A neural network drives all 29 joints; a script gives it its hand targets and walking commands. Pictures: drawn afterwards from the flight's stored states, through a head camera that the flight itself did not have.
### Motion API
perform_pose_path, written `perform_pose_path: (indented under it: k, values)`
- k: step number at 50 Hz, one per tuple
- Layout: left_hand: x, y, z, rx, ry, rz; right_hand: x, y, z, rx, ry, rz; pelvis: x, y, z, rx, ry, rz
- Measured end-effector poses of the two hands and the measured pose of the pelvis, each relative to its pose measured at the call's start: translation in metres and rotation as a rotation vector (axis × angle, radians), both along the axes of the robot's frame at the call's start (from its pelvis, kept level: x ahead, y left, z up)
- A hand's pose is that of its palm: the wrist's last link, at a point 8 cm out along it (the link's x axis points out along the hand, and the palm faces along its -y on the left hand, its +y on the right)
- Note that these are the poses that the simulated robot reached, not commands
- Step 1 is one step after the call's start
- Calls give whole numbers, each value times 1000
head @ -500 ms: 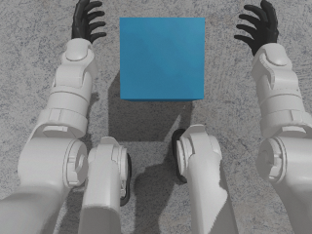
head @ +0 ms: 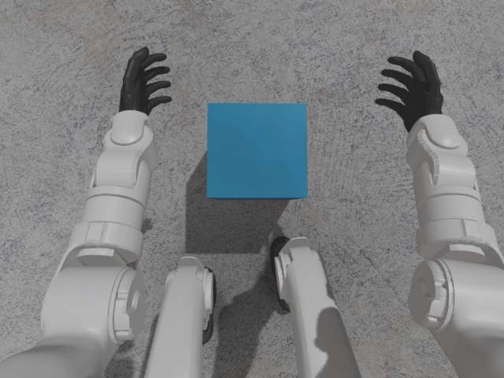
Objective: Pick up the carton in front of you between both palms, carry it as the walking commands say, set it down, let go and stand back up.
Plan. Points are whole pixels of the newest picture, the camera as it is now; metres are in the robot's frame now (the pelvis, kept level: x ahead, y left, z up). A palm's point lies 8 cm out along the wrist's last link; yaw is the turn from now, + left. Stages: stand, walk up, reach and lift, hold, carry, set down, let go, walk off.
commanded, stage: set down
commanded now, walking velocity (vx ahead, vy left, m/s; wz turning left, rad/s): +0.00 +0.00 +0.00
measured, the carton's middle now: (255, 159) +0.47 -0.07 -0.44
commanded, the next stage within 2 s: let go in 0.16 s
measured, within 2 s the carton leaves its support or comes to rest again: neither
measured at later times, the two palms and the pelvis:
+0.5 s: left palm (69, 158) +0.42 +0.14 +0.02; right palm (500, 147) +0.38 -0.29 +0.02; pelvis +0.05 -0.02 +0.13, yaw -1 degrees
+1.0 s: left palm out of the picture +0.29 +0.23 +0.13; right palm out of the picture +0.25 -0.23 +0.14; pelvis +0.10 +0.01 +0.21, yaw -3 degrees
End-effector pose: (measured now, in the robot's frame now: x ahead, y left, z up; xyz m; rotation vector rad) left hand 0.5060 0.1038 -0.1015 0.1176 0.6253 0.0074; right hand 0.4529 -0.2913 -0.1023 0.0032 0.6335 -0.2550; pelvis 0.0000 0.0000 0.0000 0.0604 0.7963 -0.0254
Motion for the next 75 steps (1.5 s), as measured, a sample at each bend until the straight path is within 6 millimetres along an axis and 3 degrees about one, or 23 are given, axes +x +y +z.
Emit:
perform_pose_path:
  k: [11,16,24,30,43,49,55,63,72,75]
  values:
    - [-5,3,61,9,11,-4,-4,0,60,-7,9,16,12,-6,58,-4,-26,-2]
    - [-21,9,80,56,38,-8,-16,1,78,-41,50,65,20,-10,83,-5,-54,-3]
    - [-78,29,115,106,112,-5,-68,1,115,-82,146,138,44,-17,126,-15,-173,-7]
    - [-106,46,148,101,121,-14,-99,3,151,-84,154,146,61,-18,151,-31,-274,-12]
    - [-183,96,209,86,139,-12,-177,40,217,-78,167,146,91,-4,194,-67,-535,-15]
    - [-214,123,232,90,140,-4,-202,57,237,-79,172,151,100,8,207,-87,-678,-18]
    - [-227,140,243,93,144,-2,-206,69,243,-77,172,165,103,19,209,-100,-783,-23]
    - [-228,141,247,87,157,-6,-200,73,242,-76,180,175,104,23,208,-105,-852,-23]
    - [-227,133,242,87,160,5,-200,62,245,-107,206,160,106,15,207,-104,-860,-24]
    - [-237,139,229,146,190,1,-201,48,244,-174,175,132,111,12,204,-110,-817,-41]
